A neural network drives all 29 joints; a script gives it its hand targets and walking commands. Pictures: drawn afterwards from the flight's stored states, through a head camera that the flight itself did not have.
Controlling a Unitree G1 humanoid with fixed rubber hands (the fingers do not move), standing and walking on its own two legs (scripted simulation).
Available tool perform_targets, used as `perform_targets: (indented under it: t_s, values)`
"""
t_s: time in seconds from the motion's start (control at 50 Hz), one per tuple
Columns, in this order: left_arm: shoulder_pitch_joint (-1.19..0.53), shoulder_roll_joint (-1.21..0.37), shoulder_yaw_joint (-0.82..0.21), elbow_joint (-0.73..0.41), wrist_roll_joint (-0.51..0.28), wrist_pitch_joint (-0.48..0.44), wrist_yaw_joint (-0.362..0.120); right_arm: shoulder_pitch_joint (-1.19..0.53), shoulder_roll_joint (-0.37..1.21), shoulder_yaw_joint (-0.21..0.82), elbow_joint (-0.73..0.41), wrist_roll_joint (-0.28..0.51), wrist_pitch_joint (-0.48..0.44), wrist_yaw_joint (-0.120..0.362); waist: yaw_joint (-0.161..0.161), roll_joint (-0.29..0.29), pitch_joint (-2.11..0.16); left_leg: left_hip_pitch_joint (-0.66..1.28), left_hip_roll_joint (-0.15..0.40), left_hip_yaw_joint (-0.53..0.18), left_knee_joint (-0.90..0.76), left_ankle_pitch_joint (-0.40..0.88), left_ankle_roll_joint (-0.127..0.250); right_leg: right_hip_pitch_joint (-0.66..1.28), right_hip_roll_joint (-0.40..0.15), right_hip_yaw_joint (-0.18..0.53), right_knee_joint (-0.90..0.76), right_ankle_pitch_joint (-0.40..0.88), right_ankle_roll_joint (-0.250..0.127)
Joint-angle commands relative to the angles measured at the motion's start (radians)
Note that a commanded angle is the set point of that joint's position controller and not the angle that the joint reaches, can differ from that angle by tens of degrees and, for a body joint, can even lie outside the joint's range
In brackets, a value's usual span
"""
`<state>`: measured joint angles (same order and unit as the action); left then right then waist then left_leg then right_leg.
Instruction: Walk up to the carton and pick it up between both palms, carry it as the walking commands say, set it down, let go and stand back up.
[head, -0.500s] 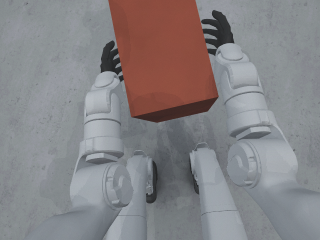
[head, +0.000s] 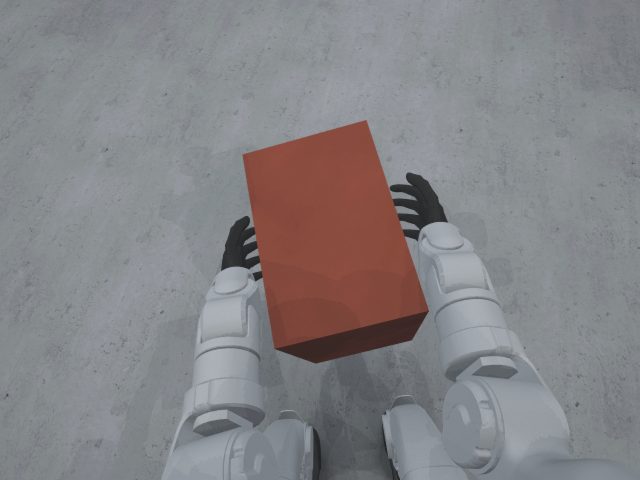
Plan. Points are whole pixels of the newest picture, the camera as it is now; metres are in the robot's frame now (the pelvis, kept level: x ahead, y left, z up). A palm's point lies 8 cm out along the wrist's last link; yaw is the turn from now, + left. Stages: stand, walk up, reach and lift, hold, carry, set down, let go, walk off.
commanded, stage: reach and lift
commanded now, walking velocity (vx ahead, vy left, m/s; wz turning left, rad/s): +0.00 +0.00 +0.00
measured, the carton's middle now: (337, 258) +0.41 +0.00 -0.10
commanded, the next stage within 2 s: none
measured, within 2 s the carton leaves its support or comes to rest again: neither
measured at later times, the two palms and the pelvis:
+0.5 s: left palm (216, 262) +0.35 +0.13 +0.06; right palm (448, 227) +0.37 -0.13 +0.05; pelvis +0.01 +0.00 +0.04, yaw -1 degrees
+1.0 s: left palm (200, 264) +0.33 +0.12 +0.11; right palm (468, 225) +0.35 -0.13 +0.11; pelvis +0.01 +0.00 +0.05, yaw -1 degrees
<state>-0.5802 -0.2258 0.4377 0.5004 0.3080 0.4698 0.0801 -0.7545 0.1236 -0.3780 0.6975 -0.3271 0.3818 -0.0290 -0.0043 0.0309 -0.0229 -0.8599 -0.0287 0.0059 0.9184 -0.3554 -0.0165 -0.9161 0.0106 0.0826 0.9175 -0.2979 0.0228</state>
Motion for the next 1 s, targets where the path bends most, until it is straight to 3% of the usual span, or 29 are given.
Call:
perform_targets:
  t_s: [0.0, 0.04, 0.08, 0.1, 0.12, 0.14, 0.22, 0.24, 0.26, 0.3, 0.32, 0.4, 0.42, 0.44, 0.46, 0.5, 0.54, 0.56, 0.6, 0.68, 0.7, 0.72, 0.76, 0.78, 0.82, 0.98]
  values:
    - [-0.793, -1.007, -0.709, -0.185, -0.241, -0.085, -0.231, -0.331, 1.162, 0.537, 0.05, 0.185, 0.016, 0.266, 0.019, -0.077, -0.832, 0.436, -0.103, -0.047, -0.171, 0.338, -0.027, 0.614, 0.133, -0.011, -0.128, 0.349, -0.023]
    - [-0.761, -0.998, -0.671, -0.151, -0.22, -0.069, -0.226, -0.321, 1.149, 0.509, 0.074, 0.168, 0.029, 0.266, 0.029, -0.086, -0.752, 0.446, -0.099, -0.048, -0.202, 0.3, -0.02, 0.61, 0.127, -0.006, -0.16, 0.308, -0.027]
    - [-0.753, -0.996, -0.643, -0.116, -0.205, -0.054, -0.223, -0.292, 1.125, 0.469, 0.113, 0.149, 0.042, 0.264, 0.016, -0.069, -0.664, 0.443, -0.092, -0.051, -0.235, 0.236, -0.019, 0.591, 0.124, -0.009, -0.18, 0.242, -0.033]
    - [-0.71, -1.008, -0.628, -0.088, -0.198, -0.048, -0.222, -0.308, 1.123, 0.485, 0.078, 0.157, 0.039, 0.266, 0.032, -0.074, -0.653, 0.461, -0.094, -0.051, -0.243, 0.258, -0.016, 0.59, 0.123, -0.011, -0.19, 0.256, -0.034]
    - [-0.747, -1.042, -0.678, -0.153, -0.222, -0.056, -0.217, -0.316, 1.129, 0.503, 0.057, 0.171, 0.033, 0.271, 0.015, -0.054, -0.689, 0.509, -0.095, -0.062, -0.249, 0.289, -0.021, 0.625, 0.128, -0.006, -0.194, 0.287, -0.042]
    - [-0.727, -1.02, -0.67, -0.143, -0.219, -0.052, -0.212, -0.305, 1.132, 0.507, 0.066, 0.179, 0.038, 0.272, 0.031, -0.07, -0.673, 0.514, -0.091, -0.06, -0.252, 0.304, -0.019, 0.615, 0.131, -0.013, -0.193, 0.293, -0.037]
    - [-0.706, -1.019, -0.661, -0.127, -0.215, -0.029, -0.204, -0.259, 1.111, 0.489, 0.093, 0.167, 0.06, 0.271, 0.016, -0.064, -0.601, 0.554, -0.082, -0.067, -0.295, 0.282, -0.016, 0.649, 0.121, -0.012, -0.237, 0.27, -0.043]
    - [-0.699, -1.024, -0.672, -0.148, -0.221, -0.03, -0.205, -0.259, 1.117, 0.501, 0.071, 0.178, 0.059, 0.271, 0.027, -0.056, -0.619, 0.58, -0.084, -0.066, -0.307, 0.296, -0.014, 0.682, 0.122, -0.007, -0.248, 0.282, -0.043]
    - [-0.647, -1.03, -0.626, -0.072, -0.188, -0.013, -0.204, -0.277, 1.097, 0.484, 0.067, 0.171, 0.062, 0.269, 0.04, -0.042, -0.57, 0.557, -0.082, -0.064, -0.312, 0.273, -0.014, 0.667, 0.118, -0.008, -0.249, 0.26, -0.048]
    - [-0.644, -1.044, -0.655, -0.119, -0.213, -0.01, -0.202, -0.257, 1.106, 0.515, 0.033, 0.192, 0.069, 0.271, 0.037, -0.054, -0.589, 0.601, -0.083, -0.068, -0.327, 0.32, -0.014, 0.716, 0.121, -0.006, -0.272, 0.304, -0.045]
    - [-0.636, -1.004, -0.605, -0.079, -0.184, 0.0, -0.202, -0.251, 1.105, 0.485, 0.078, 0.177, 0.081, 0.271, 0.053, -0.078, -0.531, 0.568, -0.078, -0.072, -0.337, 0.277, -0.005, 0.689, 0.115, -0.004, -0.278, 0.261, -0.04]
    - [-0.59, -1.038, -0.629, -0.083, -0.202, 0.021, -0.205, -0.305, 1.119, 0.565, -0.047, 0.233, 0.089, 0.27, 0.077, -0.074, -0.566, 0.647, -0.078, -0.076, -0.366, 0.339, 0.003, 0.762, 0.112, 0.0, -0.309, 0.308, -0.034]
    - [-0.544, -1.032, -0.616, -0.045, -0.199, 0.035, -0.206, -0.264, 1.1, 0.55, -0.04, 0.221, 0.101, 0.266, 0.064, -0.064, -0.519, 0.643, -0.078, -0.072, -0.378, 0.344, -0.001, 0.765, 0.108, -0.003, -0.324, 0.318, -0.035]
    - [-0.55, -1.012, -0.592, -0.047, -0.182, 0.042, -0.207, -0.264, 1.102, 0.539, -0.02, 0.213, 0.108, 0.268, 0.081, -0.064, -0.517, 0.632, -0.077, -0.072, -0.39, 0.313, 0.002, 0.778, 0.107, 0.001, -0.33, 0.286, -0.035]
    - [-0.565, -1.019, -0.616, -0.06, -0.197, 0.047, -0.208, -0.242, 1.097, 0.527, -0.013, 0.207, 0.114, 0.266, 0.05, -0.058, -0.498, 0.648, -0.078, -0.076, -0.402, 0.317, -0.003, 0.785, 0.105, -0.002, -0.344, 0.294, -0.038]
    - [-0.607, -1.032, -0.659, -0.116, -0.233, 0.045, -0.211, -0.25, 1.11, 0.55, -0.041, 0.215, 0.117, 0.263, 0.037, -0.057, -0.528, 0.679, -0.074, -0.078, -0.408, 0.324, -0.002, 0.819, 0.104, -0.001, -0.351, 0.301, -0.037]
    - [-0.574, -1.029, -0.633, -0.071, -0.222, 0.066, -0.216, -0.256, 1.101, 0.542, -0.047, 0.222, 0.132, 0.264, 0.054, -0.045, -0.492, 0.663, -0.071, -0.078, -0.42, 0.317, 0.001, 0.819, 0.1, -0.002, -0.36, 0.29, -0.038]
    - [-0.576, -1.038, -0.652, -0.077, -0.24, 0.071, -0.218, -0.271, 1.1, 0.557, -0.067, 0.233, 0.133, 0.266, 0.047, -0.051, -0.502, 0.689, -0.069, -0.081, -0.427, 0.328, -0.003, 0.826, 0.104, -0.003, -0.364, 0.293, -0.039]
    - [-0.571, -1.024, -0.65, -0.104, -0.238, 0.075, -0.216, -0.294, 1.138, 0.601, -0.108, 0.263, 0.144, 0.269, 0.08, -0.074, -0.515, 0.705, -0.069, -0.077, -0.427, 0.344, 0.008, 0.854, 0.1, -0.004, -0.369, 0.303, -0.028]
    - [-0.563, -1.029, -0.661, -0.12, -0.248, 0.109, -0.22, -0.249, 1.13, 0.585, -0.085, 0.257, 0.177, 0.272, 0.066, -0.047, -0.49, 0.733, -0.063, -0.079, -0.451, 0.335, 0.001, 0.862, 0.097, -0.01, -0.388, 0.284, -0.034]
    - [-0.608, -1.038, -0.691, -0.158, -0.28, 0.109, -0.221, -0.301, 1.135, 0.616, -0.143, 0.29, 0.179, 0.273, 0.066, -0.041, -0.495, 0.74, -0.057, -0.078, -0.447, 0.331, 0.005, 0.884, 0.092, -0.003, -0.387, 0.281, -0.034]
    - [-0.566, -1.016, -0.652, -0.111, -0.253, 0.13, -0.222, -0.272, 1.137, 0.597, -0.101, 0.273, 0.197, 0.273, 0.08, -0.054, -0.439, 0.722, -0.06, -0.074, -0.46, 0.3, 0.008, 0.871, 0.09, -0.008, -0.397, 0.259, -0.031]
    - [-0.6, -1.017, -0.658, -0.133, -0.27, 0.138, -0.222, -0.334, 1.141, 0.621, -0.148, 0.298, 0.203, 0.275, 0.085, -0.052, -0.452, 0.744, -0.054, -0.082, -0.462, 0.258, 0.013, 0.871, 0.082, -0.006, -0.403, 0.209, -0.031]
    - [-0.592, -1.005, -0.65, -0.134, -0.265, 0.151, -0.221, -0.324, 1.145, 0.622, -0.139, 0.306, 0.216, 0.277, 0.102, -0.045, -0.447, 0.759, -0.055, -0.071, -0.472, 0.272, 0.012, 0.876, 0.083, -0.01, -0.411, 0.211, -0.029]
    - [-0.656, -1.009, -0.682, -0.181, -0.3, 0.16, -0.223, -0.35, 1.156, 0.632, -0.167, 0.322, 0.227, 0.275, 0.082, -0.04, -0.437, 0.77, -0.049, -0.073, -0.477, 0.25, 0.014, 0.882, 0.076, -0.007, -0.421, 0.191, -0.031]
    - [-0.671, -1.013, -0.641, -0.135, -0.295, 0.224, -0.228, -0.407, 1.147, 0.589, -0.156, 0.31, 0.285, 0.275, 0.075, -0.05, -0.326, 0.725, -0.033, -0.067, -0.513, 0.14, 0.015, 0.873, 0.069, -0.012, -0.445, 0.096, -0.032]
